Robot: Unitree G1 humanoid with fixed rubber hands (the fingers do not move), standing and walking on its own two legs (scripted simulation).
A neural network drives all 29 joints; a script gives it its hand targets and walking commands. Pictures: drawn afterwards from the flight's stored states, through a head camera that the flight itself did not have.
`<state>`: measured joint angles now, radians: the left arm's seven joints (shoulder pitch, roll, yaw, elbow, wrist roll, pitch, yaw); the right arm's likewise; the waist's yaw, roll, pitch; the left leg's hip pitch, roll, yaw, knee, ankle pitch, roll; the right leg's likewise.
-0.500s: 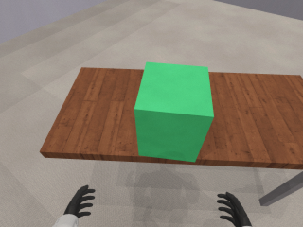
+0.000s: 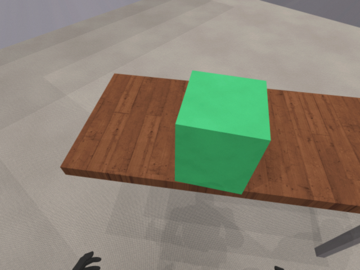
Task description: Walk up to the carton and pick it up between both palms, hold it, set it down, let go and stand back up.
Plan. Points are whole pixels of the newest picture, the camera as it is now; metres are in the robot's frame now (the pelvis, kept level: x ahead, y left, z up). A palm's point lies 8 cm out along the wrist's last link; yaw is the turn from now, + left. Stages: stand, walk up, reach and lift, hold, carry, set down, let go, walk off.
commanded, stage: stand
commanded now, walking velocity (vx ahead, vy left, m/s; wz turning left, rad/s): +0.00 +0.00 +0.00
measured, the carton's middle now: (217, 134) +0.46 -0.08 +0.01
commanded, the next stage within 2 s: none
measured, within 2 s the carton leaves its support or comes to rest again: neither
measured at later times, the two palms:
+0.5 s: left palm out of the picture -0.01 +0.24 -0.13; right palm out of the picture +0.04 -0.21 -0.13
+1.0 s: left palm out of the picture -0.05 +0.21 -0.14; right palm out of the picture +0.00 -0.21 -0.14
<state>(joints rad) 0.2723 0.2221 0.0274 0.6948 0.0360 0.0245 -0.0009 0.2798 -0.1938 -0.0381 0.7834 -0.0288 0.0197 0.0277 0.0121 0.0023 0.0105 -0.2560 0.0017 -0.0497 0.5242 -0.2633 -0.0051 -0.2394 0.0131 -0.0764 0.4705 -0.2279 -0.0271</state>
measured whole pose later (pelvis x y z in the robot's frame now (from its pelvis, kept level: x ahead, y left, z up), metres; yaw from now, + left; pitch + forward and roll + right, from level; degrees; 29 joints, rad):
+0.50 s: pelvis +0.00 +0.01 +0.00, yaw +2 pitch +0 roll +0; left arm 0.37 0.15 0.04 0.96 0.03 0.00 0.02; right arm 0.31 -0.17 -0.02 0.95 -0.02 0.00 -0.01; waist 0.02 0.00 -0.02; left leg -0.24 -0.05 -0.07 0.44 -0.21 0.02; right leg -0.22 -0.03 -0.09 0.42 -0.21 0.00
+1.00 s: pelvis +0.00 +0.00 +0.01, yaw +3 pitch -2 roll +0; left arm 0.35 0.12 0.03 1.14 0.02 0.00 0.03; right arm 0.33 -0.12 0.00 1.10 -0.01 0.00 -0.03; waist 0.01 0.01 -0.01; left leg -0.19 -0.03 -0.10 0.44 -0.22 0.00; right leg -0.17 -0.02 -0.11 0.42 -0.22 -0.02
